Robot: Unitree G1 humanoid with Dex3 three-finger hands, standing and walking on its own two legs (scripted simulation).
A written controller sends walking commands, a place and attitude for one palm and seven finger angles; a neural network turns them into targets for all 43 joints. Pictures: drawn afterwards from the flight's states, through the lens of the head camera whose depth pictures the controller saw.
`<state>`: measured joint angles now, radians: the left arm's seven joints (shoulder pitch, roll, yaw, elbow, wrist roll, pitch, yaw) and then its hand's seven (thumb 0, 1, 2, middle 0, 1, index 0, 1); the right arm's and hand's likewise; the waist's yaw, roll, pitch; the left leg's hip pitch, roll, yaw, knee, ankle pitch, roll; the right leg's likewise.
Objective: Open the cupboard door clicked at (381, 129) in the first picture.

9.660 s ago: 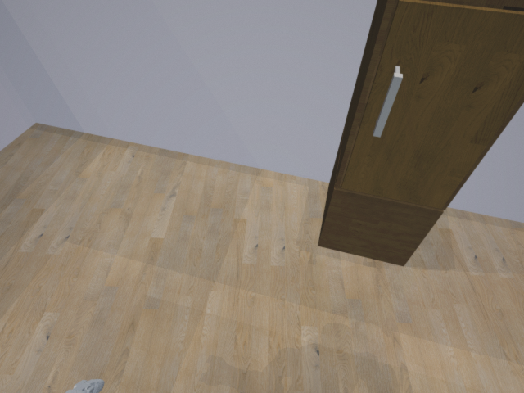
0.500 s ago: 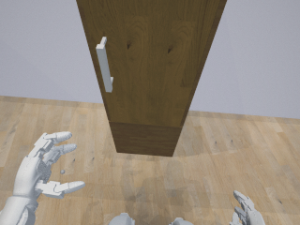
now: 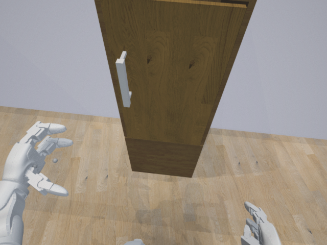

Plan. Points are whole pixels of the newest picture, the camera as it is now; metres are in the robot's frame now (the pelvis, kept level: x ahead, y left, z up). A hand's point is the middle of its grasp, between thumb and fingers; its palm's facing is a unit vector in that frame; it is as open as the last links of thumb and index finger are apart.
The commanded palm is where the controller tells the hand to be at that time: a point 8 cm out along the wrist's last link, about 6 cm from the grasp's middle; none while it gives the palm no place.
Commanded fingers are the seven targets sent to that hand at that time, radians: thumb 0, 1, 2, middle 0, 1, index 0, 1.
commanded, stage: raise the hand with hooked fingers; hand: left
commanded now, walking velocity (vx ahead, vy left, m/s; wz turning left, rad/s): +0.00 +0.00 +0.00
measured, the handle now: (125, 81) +0.56 +0.16 +0.07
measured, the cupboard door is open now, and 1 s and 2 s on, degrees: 0 0 0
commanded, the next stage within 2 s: move the hooked fingers beside the handle in 0.58 s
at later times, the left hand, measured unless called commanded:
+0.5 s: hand (54, 152) +0.29 +0.27 +0.08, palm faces -0.01 -1.00 -0.04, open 14.0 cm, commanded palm +0.26 +0.32 +0.08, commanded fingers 0.00 -0.50 0.30 -0.30 -1.20 -0.30 -1.20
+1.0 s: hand (65, 139) +0.33 +0.26 +0.08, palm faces -0.03 -1.00 -0.02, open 14.0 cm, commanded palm +0.31 +0.31 +0.08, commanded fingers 0.00 -0.50 0.30 -0.30 -1.20 -0.30 -1.20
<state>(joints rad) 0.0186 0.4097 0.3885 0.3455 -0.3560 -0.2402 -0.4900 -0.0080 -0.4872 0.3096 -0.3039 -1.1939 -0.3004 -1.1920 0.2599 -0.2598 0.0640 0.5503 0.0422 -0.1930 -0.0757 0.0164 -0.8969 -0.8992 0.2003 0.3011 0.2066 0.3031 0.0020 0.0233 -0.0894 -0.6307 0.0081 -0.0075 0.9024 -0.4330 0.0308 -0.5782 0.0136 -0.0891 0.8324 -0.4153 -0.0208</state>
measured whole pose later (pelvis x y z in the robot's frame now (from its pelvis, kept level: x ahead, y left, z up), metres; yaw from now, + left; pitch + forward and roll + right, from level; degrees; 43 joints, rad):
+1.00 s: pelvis -0.01 -0.01 +0.00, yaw +0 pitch +10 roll -2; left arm -0.25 0.45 0.40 0.61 -0.31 -0.26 -0.52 -0.01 -0.50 0.30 -0.30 -1.20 -0.30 -1.20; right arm 0.28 -0.28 0.06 0.57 0.04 -0.16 -0.09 0.02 -0.90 -0.90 0.20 0.30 0.21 0.30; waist -0.02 0.01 -0.08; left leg -0.64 0.01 0.00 0.87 -0.41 0.02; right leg -0.60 0.02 -0.08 0.82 -0.39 -0.03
